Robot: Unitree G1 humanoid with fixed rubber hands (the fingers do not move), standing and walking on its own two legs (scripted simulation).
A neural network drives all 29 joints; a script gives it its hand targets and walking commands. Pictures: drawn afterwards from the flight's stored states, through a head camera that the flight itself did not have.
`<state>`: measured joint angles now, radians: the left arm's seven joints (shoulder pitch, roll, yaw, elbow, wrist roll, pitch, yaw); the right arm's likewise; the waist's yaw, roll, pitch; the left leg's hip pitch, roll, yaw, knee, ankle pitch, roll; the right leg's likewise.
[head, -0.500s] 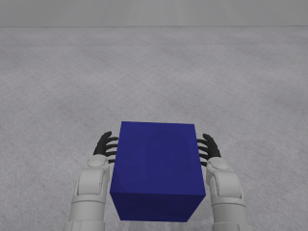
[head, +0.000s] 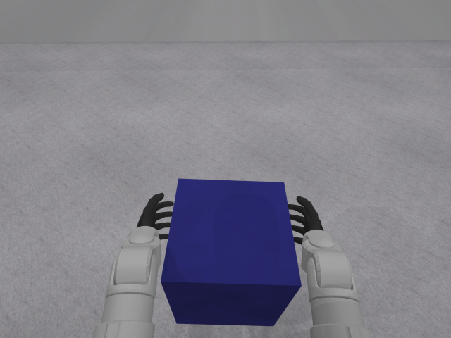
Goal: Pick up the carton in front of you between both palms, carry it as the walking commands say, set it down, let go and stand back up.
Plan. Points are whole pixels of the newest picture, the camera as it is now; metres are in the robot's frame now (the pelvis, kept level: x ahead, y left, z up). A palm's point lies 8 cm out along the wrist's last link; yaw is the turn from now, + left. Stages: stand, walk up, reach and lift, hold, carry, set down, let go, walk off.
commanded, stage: carry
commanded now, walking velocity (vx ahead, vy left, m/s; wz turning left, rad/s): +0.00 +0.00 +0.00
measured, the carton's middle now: (228, 255) +0.29 +0.00 -0.06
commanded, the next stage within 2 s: hold in 0.06 s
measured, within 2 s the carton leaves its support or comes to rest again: neither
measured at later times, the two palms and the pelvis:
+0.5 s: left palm (134, 254) +0.23 +0.16 +0.05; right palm (308, 237) +0.27 -0.14 +0.05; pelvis -0.03 -0.03 +0.01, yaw +7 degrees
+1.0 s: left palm (141, 247) +0.25 +0.15 +0.05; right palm (312, 227) +0.29 -0.15 +0.05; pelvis -0.01 -0.04 +0.01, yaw +9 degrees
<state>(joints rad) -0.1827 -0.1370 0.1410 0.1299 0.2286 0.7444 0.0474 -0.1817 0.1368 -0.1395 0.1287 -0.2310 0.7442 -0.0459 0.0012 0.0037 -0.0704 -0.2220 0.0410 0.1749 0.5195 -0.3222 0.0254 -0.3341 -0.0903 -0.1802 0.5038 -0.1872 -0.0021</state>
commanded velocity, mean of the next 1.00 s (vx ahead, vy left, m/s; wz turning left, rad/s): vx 0.00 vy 0.00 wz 0.00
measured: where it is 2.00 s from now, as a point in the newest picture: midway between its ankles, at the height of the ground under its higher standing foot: outside the picture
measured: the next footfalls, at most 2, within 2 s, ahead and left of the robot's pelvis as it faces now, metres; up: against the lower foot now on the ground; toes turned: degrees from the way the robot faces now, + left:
none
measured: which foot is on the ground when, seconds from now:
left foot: down 0.00-1.00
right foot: down 0.00-1.00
